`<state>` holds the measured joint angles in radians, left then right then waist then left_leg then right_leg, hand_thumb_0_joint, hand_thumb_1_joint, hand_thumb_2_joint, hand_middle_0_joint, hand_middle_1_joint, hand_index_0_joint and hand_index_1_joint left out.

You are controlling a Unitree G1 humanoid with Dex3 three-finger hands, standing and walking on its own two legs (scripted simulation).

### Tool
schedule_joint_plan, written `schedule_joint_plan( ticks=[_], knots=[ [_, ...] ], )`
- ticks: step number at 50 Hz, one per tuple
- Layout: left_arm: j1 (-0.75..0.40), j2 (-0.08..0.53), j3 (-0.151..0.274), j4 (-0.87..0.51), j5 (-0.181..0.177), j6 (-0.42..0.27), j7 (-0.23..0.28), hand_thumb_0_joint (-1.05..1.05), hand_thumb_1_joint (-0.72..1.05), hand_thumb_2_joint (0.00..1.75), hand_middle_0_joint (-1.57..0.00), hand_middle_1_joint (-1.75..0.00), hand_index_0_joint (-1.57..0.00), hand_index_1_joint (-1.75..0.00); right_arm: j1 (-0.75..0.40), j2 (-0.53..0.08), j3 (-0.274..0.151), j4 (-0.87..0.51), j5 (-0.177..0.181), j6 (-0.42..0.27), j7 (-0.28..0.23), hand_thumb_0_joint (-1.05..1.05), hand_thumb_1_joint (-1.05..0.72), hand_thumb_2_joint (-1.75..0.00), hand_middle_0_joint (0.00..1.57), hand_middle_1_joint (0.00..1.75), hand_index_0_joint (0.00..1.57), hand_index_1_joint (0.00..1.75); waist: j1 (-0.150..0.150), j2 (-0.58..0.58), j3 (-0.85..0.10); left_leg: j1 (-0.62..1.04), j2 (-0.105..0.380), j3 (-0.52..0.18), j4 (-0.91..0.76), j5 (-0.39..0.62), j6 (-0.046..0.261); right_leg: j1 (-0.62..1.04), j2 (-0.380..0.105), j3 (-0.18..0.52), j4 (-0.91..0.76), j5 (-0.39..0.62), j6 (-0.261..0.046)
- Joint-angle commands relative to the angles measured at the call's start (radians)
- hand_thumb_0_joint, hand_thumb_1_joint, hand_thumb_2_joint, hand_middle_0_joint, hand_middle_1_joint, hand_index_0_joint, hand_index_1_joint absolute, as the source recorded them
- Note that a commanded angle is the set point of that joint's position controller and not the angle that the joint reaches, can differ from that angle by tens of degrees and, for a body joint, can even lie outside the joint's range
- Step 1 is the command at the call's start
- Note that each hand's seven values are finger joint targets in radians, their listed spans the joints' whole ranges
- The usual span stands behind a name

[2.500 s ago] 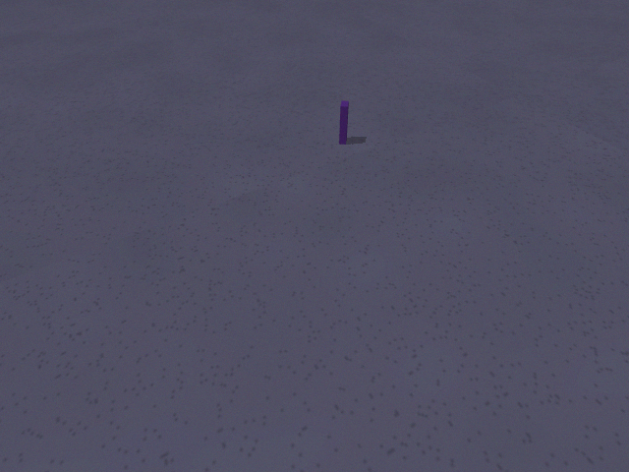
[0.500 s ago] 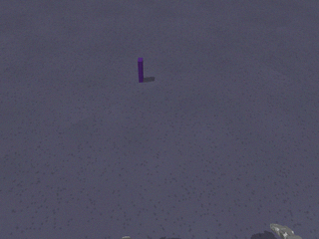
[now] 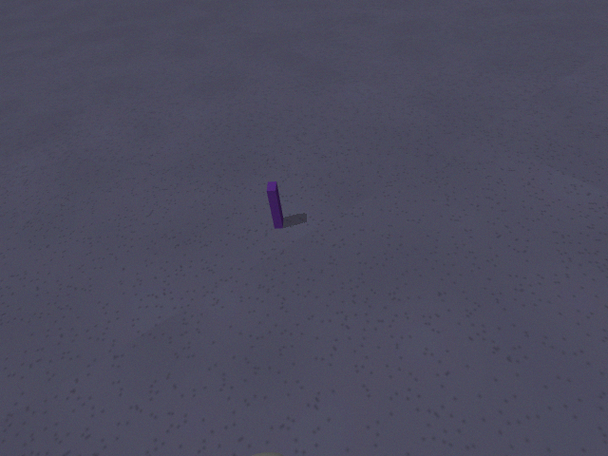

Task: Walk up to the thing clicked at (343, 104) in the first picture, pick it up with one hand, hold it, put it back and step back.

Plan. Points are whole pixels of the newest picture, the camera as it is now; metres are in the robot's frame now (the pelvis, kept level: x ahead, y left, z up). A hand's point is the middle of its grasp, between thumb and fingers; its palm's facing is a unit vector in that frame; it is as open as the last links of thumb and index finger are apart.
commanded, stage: walk up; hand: left
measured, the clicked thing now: (275, 205) +1.26 +0.27 -0.65
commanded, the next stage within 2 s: none
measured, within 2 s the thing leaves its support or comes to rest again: neither
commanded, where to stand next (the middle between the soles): +0.94 +0.07 m, yaw +0 degrees
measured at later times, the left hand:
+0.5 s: hand (145, 360) +0.32 +0.34 -0.14, palm faces -0.03 -0.94 -0.33, open 7.4 cm
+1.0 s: hand (194, 259) +0.52 +0.29 -0.11, palm faces -0.01 -0.92 -0.39, open 7.4 cm
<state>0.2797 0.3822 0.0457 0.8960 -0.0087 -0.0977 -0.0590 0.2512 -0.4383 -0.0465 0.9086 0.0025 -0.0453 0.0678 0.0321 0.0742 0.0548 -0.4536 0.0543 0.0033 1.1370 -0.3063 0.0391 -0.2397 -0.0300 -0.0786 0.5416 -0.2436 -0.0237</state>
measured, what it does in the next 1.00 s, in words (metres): walks ahead: left foot, then right foot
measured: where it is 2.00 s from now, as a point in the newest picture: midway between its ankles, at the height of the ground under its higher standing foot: (315, 300)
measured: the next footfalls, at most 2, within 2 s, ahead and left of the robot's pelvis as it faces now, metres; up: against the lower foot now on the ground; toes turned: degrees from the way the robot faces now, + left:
left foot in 0.24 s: +0.29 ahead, +0.17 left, +0.00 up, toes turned +7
right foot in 0.72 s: +0.53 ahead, -0.07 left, +0.00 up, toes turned -5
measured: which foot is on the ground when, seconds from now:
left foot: up 0.00-0.22, down 0.24-0.76, up 0.78-1.00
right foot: down 0.00-0.28, up 0.30-0.70, down 0.72-1.00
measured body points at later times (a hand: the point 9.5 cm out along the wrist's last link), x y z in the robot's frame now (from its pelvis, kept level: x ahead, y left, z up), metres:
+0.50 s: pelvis +0.25 +0.07 +0.01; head +0.26 +0.09 +0.46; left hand +0.32 +0.39 -0.12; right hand +0.32 -0.25 -0.09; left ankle +0.25 +0.16 -0.73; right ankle +0.30 -0.10 -0.66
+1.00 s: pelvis +0.46 +0.03 +0.01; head +0.47 +0.00 +0.46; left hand +0.52 +0.34 -0.09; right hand +0.53 -0.29 -0.12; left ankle +0.50 +0.20 -0.66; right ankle +0.49 -0.07 -0.73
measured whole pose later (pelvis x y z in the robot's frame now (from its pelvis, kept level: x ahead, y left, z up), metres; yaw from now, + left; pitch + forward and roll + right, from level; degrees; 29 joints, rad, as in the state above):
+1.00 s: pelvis +0.46 +0.03 +0.01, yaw +0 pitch -4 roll +1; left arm 0.28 0.36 0.04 0.87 0.00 -0.09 -0.04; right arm 0.28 -0.43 -0.05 0.87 0.00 -0.03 0.06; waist 0.01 0.06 0.09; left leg -0.49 0.04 -0.07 1.01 -0.26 0.02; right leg -0.18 -0.01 -0.08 0.45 -0.21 -0.05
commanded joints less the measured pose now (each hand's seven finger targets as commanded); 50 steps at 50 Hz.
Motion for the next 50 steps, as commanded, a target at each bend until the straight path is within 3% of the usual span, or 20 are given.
schedule_joint_plan(
  ticks=[1,4,9,12,13,14,15,16,18,20,26,34,36,37,38,39,40,44,47,50],
  knots=[
    [-0.016,0.296,0.081,-0.083,0.003,-0.036,0.026,0.0,0.9,0.9,-0.2,-0.3,-0.2,-0.3,0.038,-0.174,-0.067,-0.063,-0.004,-0.013,0.01,0.0,-0.9,-0.9,0.2,0.3,0.2,0.3,-0.026,-0.185,0.027,-0.09,0.058,-0.049,-0.183,0.095,-0.036,-0.004,-0.212,0.202,-0.354,-0.077,-0.182],
    [-0.033,0.331,0.093,-0.098,0.012,-0.043,0.024,0.0,0.9,0.9,-0.2,-0.3,-0.2,-0.3,-0.054,-0.164,-0.07,-0.106,-0.018,-0.014,0.026,0.0,-0.9,-0.9,0.2,0.3,0.2,0.3,-0.018,-0.184,0.045,-0.067,0.09,-0.027,-0.37,0.123,-0.053,-0.026,-0.238,0.17,-0.368,-0.144,-0.191],
    [0.042,0.332,0.09,-0.07,0.01,-0.031,0.02,0.0,0.9,0.9,-0.2,-0.3,-0.2,-0.3,-0.14,-0.149,-0.08,-0.123,-0.018,-0.032,0.035,0.0,-0.9,-0.9,0.2,0.3,0.2,0.3,0.021,-0.145,-0.003,0.095,0.047,0.053,-0.547,0.215,-0.021,0.029,-0.23,0.117,-0.257,0.01,-0.159],
    [0.036,0.296,0.074,-0.086,0.018,-0.015,0.026,0.0,0.9,0.9,-0.2,-0.3,-0.2,-0.3,0.102,-0.211,-0.107,-0.049,-0.031,-0.043,0.016,0.0,-0.9,-0.9,0.2,0.3,0.2,0.3,-0.107,0.006,-0.135,0.434,-0.009,0.059,-0.604,0.1,0.03,-0.038,-0.16,0.052,0.129,0.233,-0.108],
    [0.098,0.226,0.046,-0.084,0.008,-0.008,0.03,0.0,0.9,0.9,-0.2,-0.3,-0.2,-0.3,0.218,-0.271,-0.13,-0.026,-0.046,-0.05,0.0,0.0,-0.9,-0.9,0.2,0.3,0.2,0.3,-0.156,0.173,-0.201,0.599,0.101,-0.112,-0.696,-0.081,0.088,-0.197,-0.078,-0.013,0.433,0.146,-0.066],
    [0.132,0.155,0.025,-0.096,-0.002,-0.005,0.026,0.0,0.9,0.9,-0.2,-0.3,-0.2,-0.3,0.225,-0.333,-0.142,-0.052,-0.045,-0.058,-0.013,0.0,-0.9,-0.9,0.2,0.3,0.2,0.3,-0.133,0.31,-0.21,0.711,0.325,-0.557,-0.794,-0.167,0.146,-0.439,0.067,0.036,0.613,-0.278,-0.018],
    [0.096,0.276,0.054,-0.079,-0.001,0.003,0.047,0.0,0.9,0.9,-0.2,-0.3,-0.2,-0.3,0.196,-0.345,-0.146,-0.067,-0.011,-0.055,-0.015,0.0,-0.9,-0.9,0.2,0.3,0.2,0.3,-0.14,0.174,-0.21,0.705,0.392,-0.685,-0.849,-0.157,0.241,-0.49,0.027,0.107,0.692,-0.289,-0.04],
    [0.044,0.298,0.047,-0.072,0.009,0.002,0.053,0.0,0.9,0.9,-0.2,-0.3,-0.2,-0.3,0.156,-0.324,-0.142,-0.073,0.004,-0.049,-0.021,0.0,-0.9,-0.9,0.2,0.3,0.2,0.3,-0.128,0.095,-0.137,0.597,0.389,-0.624,-0.853,-0.088,0.24,-0.498,-0.014,0.151,0.725,-0.244,-0.039],
    [0.054,0.275,0.043,-0.045,-0.007,-0.003,0.039,0.0,0.9,0.9,-0.2,-0.3,-0.2,-0.3,0.056,-0.245,-0.099,-0.102,0.003,-0.056,-0.032,0.0,-0.9,-0.9,0.2,0.3,0.2,0.3,-0.071,0.005,-0.056,0.427,0.264,-0.293,-0.837,0.204,0.147,-0.384,-0.05,0.205,0.632,-0.108,-0.031],
    [0.096,0.249,0.045,-0.027,-0.014,0.011,0.026,0.0,0.9,0.9,-0.2,-0.3,-0.2,-0.3,0.053,-0.215,-0.082,-0.096,0.009,-0.066,-0.034,0.0,-0.9,-0.9,0.2,0.3,0.2,0.3,-0.036,0.051,-0.023,0.337,0.207,-0.147,-0.846,0.352,0.107,-0.308,-0.063,0.171,0.553,-0.049,-0.011],
    [-0.034,0.216,0.043,-0.071,0.008,0.027,-0.006,0.0,0.9,0.9,-0.2,-0.3,-0.2,-0.3,0.05,-0.225,-0.083,-0.124,-0.002,-0.078,-0.034,0.0,-0.9,-0.9,0.2,0.3,0.2,0.3,-0.046,0.056,0.055,0.302,0.21,-0.055,-0.913,0.316,0.192,-0.342,-0.095,0.086,0.314,0.04,0.028],
    [-0.096,0.193,0.055,-0.073,0.011,0.019,-0.012,0.0,0.9,0.9,-0.2,-0.3,-0.2,-0.3,0.066,-0.232,-0.085,-0.136,-0.002,-0.054,-0.04,0.0,-0.9,-0.9,0.2,0.3,0.2,0.3,-0.043,0.008,-0.018,0.318,0.188,-0.014,-0.749,0.365,0.133,-0.076,-0.029,0.012,0.015,0.152,-0.019],
    [0.039,0.236,0.078,-0.038,0.017,0.008,0.003,0.0,0.9,0.9,-0.2,-0.3,-0.2,-0.3,0.073,-0.202,-0.072,-0.145,-0.002,-0.05,-0.042,0.0,-0.9,-0.9,0.2,0.3,0.2,0.3,0.034,-0.108,-0.115,0.27,0.127,0.039,-0.477,0.445,0.092,0.173,0.004,0.002,-0.054,0.109,-0.049],
    [0.131,0.293,0.101,-0.021,0.024,-0.002,0.014,0.0,0.9,0.9,-0.2,-0.3,-0.2,-0.3,0.139,-0.144,-0.05,-0.148,-0.002,-0.052,-0.04,0.0,-0.9,-0.9,0.2,0.3,0.2,0.3,0.063,-0.253,-0.196,0.146,0.055,0.085,-0.24,0.302,0.059,0.348,-0.088,0.141,-0.107,0.008,-0.076],
    [0.182,0.36,0.116,-0.034,0.021,-0.009,0.026,0.0,0.9,0.9,-0.2,-0.3,-0.2,-0.3,0.2,-0.087,-0.027,-0.156,-0.001,-0.05,-0.035,0.0,-0.9,-0.9,0.2,0.3,0.2,0.3,0.059,-0.393,-0.246,-0.063,-0.063,0.068,-0.061,-0.178,0.019,0.493,-0.351,0.552,-0.162,-0.025,-0.145],
    [0.16,0.38,0.116,-0.028,0.003,-0.003,0.03,0.0,0.9,0.9,-0.2,-0.3,-0.2,-0.3,0.167,-0.198,-0.053,-0.128,0.0,-0.039,-0.047,0.0,-0.9,-0.9,0.2,0.3,0.2,0.3,0.072,-0.323,-0.206,-0.169,-0.063,0.013,0.033,-0.231,0.013,0.486,-0.418,0.743,-0.234,-0.059,-0.232],
    [0.117,0.363,0.112,-0.049,-0.007,0.002,0.034,0.0,0.9,0.9,-0.2,-0.3,-0.2,-0.3,0.122,-0.234,-0.059,-0.114,-0.005,-0.035,-0.054,0.0,-0.9,-0.9,0.2,0.3,0.2,0.3,0.067,-0.267,-0.153,-0.195,-0.022,-0.026,0.088,-0.209,0.01,0.409,-0.422,0.723,-0.257,-0.066,-0.267],
    [0.006,0.267,0.077,-0.072,-0.006,-0.009,0.044,0.0,0.9,0.9,-0.2,-0.3,-0.2,-0.3,0.144,-0.161,-0.049,-0.073,0.012,-0.018,-0.037,0.0,-0.9,-0.9,0.2,0.3,0.2,0.3,-0.022,-0.2,-0.019,-0.054,0.003,-0.093,-0.037,-0.002,0.002,0.113,-0.219,0.27,-0.261,0.226,-0.111],
    [0.006,0.255,0.071,-0.094,0.005,-0.021,0.037,0.0,0.9,0.9,-0.2,-0.3,-0.2,-0.3,0.138,-0.146,-0.057,-0.069,-0.003,-0.002,-0.02,0.0,-0.9,-0.9,0.2,0.3,0.2,0.3,-0.033,-0.195,-0.003,-0.053,-0.011,-0.067,-0.094,0.073,-0.021,0.067,-0.193,0.174,-0.293,0.214,-0.142],
    [-0.015,0.275,0.083,-0.121,0.018,-0.021,0.033,0.0,0.9,0.9,-0.2,-0.3,-0.2,-0.3,0.076,-0.151,-0.068,-0.087,-0.012,0.002,-0.006,0.0,-0.9,-0.9,0.2,0.3,0.2,0.3,-0.026,-0.195,0.038,-0.081,0.025,-0.057,-0.26,0.099,-0.053,0.024,-0.224,0.173,-0.363,-0.058,-0.177]
  ],
)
